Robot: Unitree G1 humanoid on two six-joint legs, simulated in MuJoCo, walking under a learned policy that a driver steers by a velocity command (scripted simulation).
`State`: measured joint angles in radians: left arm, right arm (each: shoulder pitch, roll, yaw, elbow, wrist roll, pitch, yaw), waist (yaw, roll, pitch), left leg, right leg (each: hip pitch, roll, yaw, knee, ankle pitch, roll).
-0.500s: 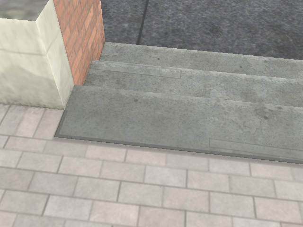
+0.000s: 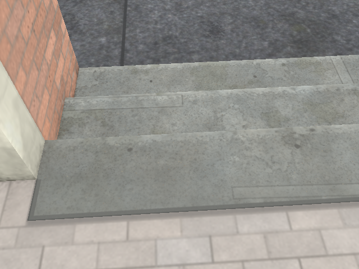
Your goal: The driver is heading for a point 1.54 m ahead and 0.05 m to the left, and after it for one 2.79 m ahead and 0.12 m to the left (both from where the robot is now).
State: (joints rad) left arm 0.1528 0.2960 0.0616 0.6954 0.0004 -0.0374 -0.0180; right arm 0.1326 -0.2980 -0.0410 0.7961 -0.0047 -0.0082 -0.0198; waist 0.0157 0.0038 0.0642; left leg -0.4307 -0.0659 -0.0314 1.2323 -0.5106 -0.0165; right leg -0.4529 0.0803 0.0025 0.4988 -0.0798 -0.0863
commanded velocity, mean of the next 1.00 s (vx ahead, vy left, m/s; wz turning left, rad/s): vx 0.02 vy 0.00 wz -0.12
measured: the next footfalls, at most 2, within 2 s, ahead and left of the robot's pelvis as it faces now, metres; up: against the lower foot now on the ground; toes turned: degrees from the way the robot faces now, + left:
left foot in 0.26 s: +0.13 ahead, +0.17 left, +0.00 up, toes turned -7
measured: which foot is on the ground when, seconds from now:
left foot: up 0.00-0.24, down 0.26-1.00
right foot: down 0.00-1.00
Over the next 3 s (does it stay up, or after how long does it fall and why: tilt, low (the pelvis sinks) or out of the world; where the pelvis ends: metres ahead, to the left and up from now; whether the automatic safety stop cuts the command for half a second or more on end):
stays up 0.18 0.00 0.02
